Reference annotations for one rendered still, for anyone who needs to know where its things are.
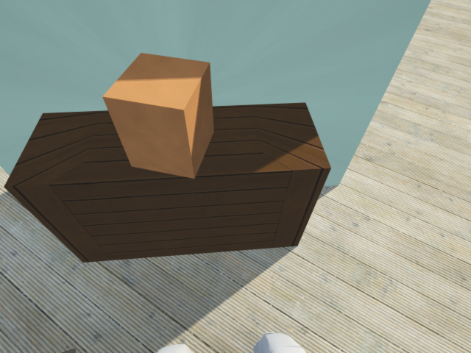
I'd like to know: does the pedestal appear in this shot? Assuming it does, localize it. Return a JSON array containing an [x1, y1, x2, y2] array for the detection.
[[4, 103, 331, 263]]

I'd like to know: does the carton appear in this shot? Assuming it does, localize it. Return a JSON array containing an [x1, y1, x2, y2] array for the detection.
[[103, 53, 214, 179]]

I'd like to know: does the right robot thigh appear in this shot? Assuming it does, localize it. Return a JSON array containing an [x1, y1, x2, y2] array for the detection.
[[253, 333, 306, 353]]

